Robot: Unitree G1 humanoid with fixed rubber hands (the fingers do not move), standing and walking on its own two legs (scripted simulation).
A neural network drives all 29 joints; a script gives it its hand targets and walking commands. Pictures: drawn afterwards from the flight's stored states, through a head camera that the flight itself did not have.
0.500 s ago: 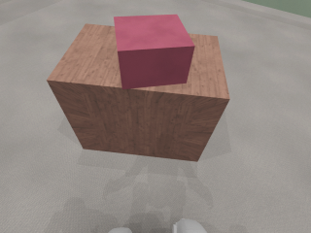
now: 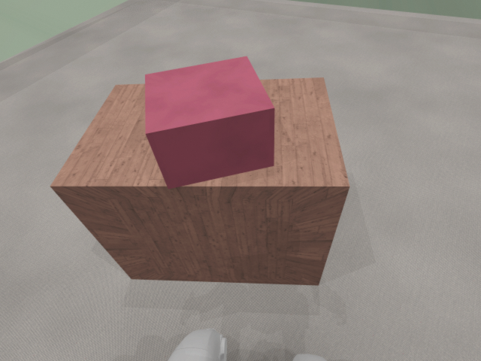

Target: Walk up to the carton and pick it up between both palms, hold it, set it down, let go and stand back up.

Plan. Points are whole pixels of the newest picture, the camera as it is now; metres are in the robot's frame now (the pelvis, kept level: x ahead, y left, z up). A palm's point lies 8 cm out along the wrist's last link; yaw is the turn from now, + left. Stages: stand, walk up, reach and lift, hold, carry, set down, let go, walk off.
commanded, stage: walk up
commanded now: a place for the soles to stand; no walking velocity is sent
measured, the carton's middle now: (209, 120) +0.69 +0.11 -0.01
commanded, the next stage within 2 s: none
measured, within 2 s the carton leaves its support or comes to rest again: neither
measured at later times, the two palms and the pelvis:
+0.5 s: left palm (23, 331) +0.19 +0.45 -0.12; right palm (353, 320) +0.20 -0.18 -0.07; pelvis +0.14 +0.14 +0.01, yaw +4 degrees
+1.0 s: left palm (50, 295) +0.25 +0.42 -0.11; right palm (344, 263) +0.31 -0.19 -0.10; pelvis +0.20 +0.11 +0.01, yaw +4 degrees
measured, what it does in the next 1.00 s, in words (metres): walks ahead: left foot, then right foot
